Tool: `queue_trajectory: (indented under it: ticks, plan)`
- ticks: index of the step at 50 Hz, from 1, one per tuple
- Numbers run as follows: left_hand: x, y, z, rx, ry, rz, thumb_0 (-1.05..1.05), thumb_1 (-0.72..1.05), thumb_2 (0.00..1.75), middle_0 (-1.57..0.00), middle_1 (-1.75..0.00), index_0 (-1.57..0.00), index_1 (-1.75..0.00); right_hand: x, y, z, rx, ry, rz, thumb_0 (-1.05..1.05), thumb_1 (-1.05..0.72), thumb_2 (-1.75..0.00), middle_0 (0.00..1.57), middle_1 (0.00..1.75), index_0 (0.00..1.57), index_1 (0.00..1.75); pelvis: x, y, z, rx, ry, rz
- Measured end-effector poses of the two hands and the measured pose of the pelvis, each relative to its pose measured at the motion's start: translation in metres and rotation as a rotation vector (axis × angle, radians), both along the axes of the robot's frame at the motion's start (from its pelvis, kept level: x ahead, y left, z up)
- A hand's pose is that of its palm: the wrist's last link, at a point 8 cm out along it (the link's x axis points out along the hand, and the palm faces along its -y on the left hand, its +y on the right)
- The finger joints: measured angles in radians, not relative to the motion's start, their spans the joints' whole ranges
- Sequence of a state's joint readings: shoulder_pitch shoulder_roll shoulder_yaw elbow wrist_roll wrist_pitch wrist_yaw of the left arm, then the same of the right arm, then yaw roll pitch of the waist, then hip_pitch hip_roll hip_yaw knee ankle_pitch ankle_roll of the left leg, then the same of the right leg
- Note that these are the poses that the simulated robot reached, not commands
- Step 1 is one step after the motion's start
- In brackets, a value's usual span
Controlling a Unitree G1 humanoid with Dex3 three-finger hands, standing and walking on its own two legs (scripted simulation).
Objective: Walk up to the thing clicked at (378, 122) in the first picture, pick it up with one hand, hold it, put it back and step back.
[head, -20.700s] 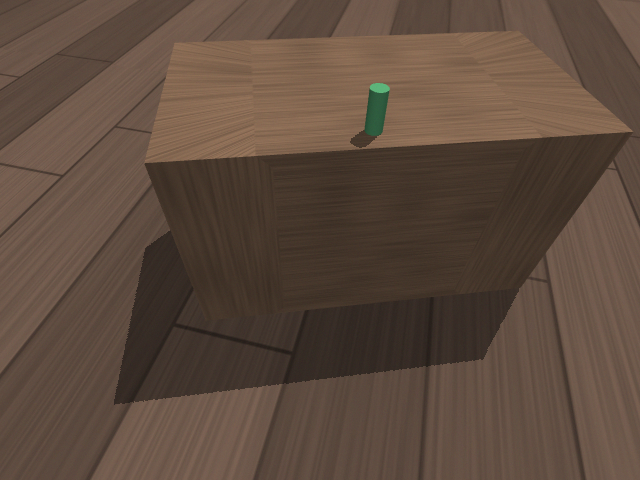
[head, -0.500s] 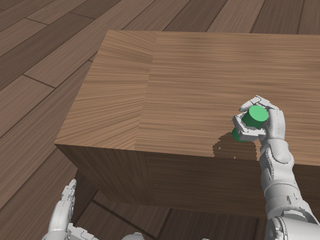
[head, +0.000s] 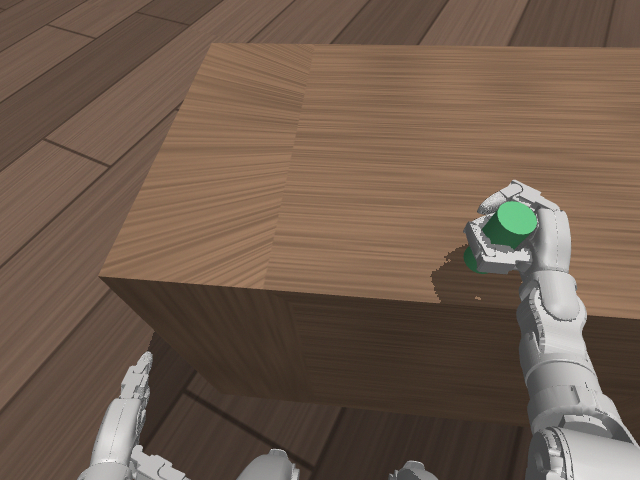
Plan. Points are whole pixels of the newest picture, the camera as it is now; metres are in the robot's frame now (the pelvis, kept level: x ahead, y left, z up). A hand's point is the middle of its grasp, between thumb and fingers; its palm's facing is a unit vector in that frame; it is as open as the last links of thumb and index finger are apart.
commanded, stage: loosen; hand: right
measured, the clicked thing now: (496, 240) +0.42 -0.17 +0.04
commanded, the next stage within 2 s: open in 0.22 s
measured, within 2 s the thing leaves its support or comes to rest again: neither
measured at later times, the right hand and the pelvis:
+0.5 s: hand (486, 234) +0.43 -0.16 +0.04, palm faces +0.06 +1.00 +0.02, open 8.1 cm; pelvis -0.01 +0.00 -0.01, yaw +0 degrees
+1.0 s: hand (513, 213) +0.44 -0.18 +0.08, palm faces +0.10 +1.00 -0.01, open 15.4 cm; pelvis +0.01 +0.00 +0.00, yaw +0 degrees
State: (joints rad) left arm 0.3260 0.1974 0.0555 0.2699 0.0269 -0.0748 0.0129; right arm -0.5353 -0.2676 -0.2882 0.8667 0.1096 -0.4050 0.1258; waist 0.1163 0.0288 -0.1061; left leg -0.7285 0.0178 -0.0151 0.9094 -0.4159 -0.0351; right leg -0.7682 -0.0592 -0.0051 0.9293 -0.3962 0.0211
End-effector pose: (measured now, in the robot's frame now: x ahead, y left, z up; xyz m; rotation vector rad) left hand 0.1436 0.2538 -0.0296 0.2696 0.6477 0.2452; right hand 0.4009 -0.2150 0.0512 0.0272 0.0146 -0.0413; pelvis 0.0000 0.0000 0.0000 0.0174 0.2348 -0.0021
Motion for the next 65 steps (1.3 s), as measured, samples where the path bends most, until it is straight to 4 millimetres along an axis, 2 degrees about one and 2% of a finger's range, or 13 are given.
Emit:
queue_trajectory:
  ticks: [6, 10, 18, 23, 30, 41, 45, 50, 59, 62, 65]
  plan:
    - [-0.004, 0.003, 0.001, 0.009, -0.013, -0.006, -0.01, -0.54, 0.06, -0.07, -0.05, -0.06, -0.06, -0.001, 0.0, 0.0, -0.007, -0.011, -0.006, -0.05, 0.03, -1.25, 0.9, 1.19, 1.03, 1.22, -0.005, 0.001, -0.005, 0.0, 0.005, -0.002]
    - [-0.006, 0.004, 0.003, 0.016, -0.021, -0.013, -0.01, -0.53, 0.05, -0.06, -0.05, -0.06, -0.06, -0.001, 0.0, 0.0, -0.005, -0.017, -0.015, -0.06, 0.01, -1.19, 0.93, 1.15, 1.03, 1.18, -0.008, 0.002, -0.007, -0.001, 0.007, -0.003]
    - [-0.015, 0.005, 0.002, 0.021, -0.014, -0.006, -0.01, -0.52, 0.04, -0.06, -0.05, -0.07, -0.05, 0.004, 0.0, -0.003, -0.01, -0.01, -0.017, -0.05, 0.01, -0.9, 1.02, 1.0, 1.06, 1.02, -0.01, 0.003, -0.011, -0.001, 0.014, 0.0]
    - [-0.015, 0.006, 0.002, 0.025, -0.011, 0.001, -0.01, -0.53, 0.06, -0.06, -0.05, -0.06, -0.06, 0.006, 0.002, -0.01, -0.01, 0.011, -0.014, -0.02, 0.07, -0.7, 1.02, 0.88, 1.03, 0.89, -0.009, 0.002, -0.013, -0.001, 0.023, 0.004]
    - [-0.01, 0.004, 0.002, 0.024, 0.0, 0.001, -0.01, -0.55, 0.07, -0.07, -0.05, -0.06, -0.07, 0.006, -0.001, -0.011, -0.005, 0.004, -0.029, -0.01, 0.19, -0.52, 0.88, 0.71, 0.89, 0.72, -0.002, 0.002, -0.012, -0.001, 0.025, 0.003]
    - [0.005, 0.009, 0.003, 0.019, 0.003, 0.007, -0.01, -0.55, 0.07, -0.07, -0.06, -0.06, -0.07, 0.008, -0.003, -0.01, -0.016, 0.021, -0.031, -0.01, 0.3, -0.34, 0.56, 0.46, 0.56, 0.46, 0.009, 0.002, -0.009, -0.001, 0.024, 0.0]
    - [0.007, 0.016, 0.008, 0.033, -0.001, 0.022, -0.01, -0.54, 0.06, -0.07, -0.06, -0.07, -0.07, 0.01, -0.01, 0.004, -0.019, -0.013, -0.049, -0.01, 0.36, -0.27, 0.43, 0.36, 0.44, 0.36, 0.011, 0.003, -0.006, -0.002, 0.009, 0.001]
    - [0.008, 0.016, 0.004, 0.013, 0.025, 0.03, -0.01, -0.53, 0.06, -0.07, -0.06, -0.07, -0.06, 0.013, -0.02, 0.024, -0.036, -0.029, -0.058, -0.01, 0.42, -0.22, 0.31, 0.27, 0.31, 0.27, 0.013, 0.004, -0.001, -0.003, -0.002, -0.002]
    - [0.017, 0.013, 0.003, -0.05, 0.014, 0.035, -0.01, -0.52, 0.05, -0.06, -0.05, -0.06, -0.05, 0.016, -0.048, 0.101, -0.048, -0.092, -0.087, -0.01, 0.5, -0.13, 0.16, 0.15, 0.16, 0.15, 0.021, 0.005, 0.015, -0.009, -0.064, -0.012]
    - [0.02, 0.012, 0.001, -0.068, 0.013, 0.034, -0.01, -0.52, 0.05, -0.06, -0.05, -0.06, -0.05, 0.015, -0.056, 0.113, -0.05, -0.059, -0.077, -0.01, 0.52, -0.1, 0.13, 0.12, 0.13, 0.12, 0.021, 0.006, 0.018, -0.012, -0.074, -0.012]
    - [0.02, 0.01, 0.0, -0.08, 0.016, 0.025, -0.01, -0.52, 0.05, -0.06, -0.05, -0.06, -0.05, 0.013, -0.059, 0.114, -0.07, -0.006, -0.057, -0.01, 0.54, -0.08, 0.1, 0.09, 0.1, 0.1, 0.02, 0.006, 0.021, -0.016, -0.086, -0.011]
